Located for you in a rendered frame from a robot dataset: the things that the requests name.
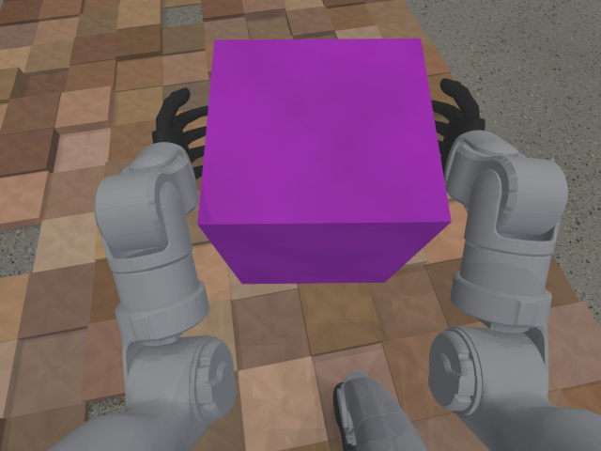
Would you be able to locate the left robot upper arm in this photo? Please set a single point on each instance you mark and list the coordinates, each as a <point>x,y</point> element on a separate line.
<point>174,392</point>

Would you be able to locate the robot left hand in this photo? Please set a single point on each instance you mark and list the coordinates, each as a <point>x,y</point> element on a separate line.
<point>169,127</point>

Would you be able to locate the robot right hand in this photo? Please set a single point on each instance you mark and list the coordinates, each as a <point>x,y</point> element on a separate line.
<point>459,122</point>

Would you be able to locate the robot left forearm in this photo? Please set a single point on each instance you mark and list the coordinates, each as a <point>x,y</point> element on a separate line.
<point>141,216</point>

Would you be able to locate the right robot upper arm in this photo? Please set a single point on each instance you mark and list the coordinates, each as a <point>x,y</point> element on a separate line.
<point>496,383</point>

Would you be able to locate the right robot shin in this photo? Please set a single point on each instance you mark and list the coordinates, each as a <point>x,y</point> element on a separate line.
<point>350,435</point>

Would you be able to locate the robot right forearm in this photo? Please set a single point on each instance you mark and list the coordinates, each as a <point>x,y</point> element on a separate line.
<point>515,207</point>

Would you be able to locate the carton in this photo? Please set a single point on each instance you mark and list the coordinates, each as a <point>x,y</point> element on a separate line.
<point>321,161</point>

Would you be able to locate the right robot thigh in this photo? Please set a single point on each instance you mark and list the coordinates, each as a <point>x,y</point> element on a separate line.
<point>379,422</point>

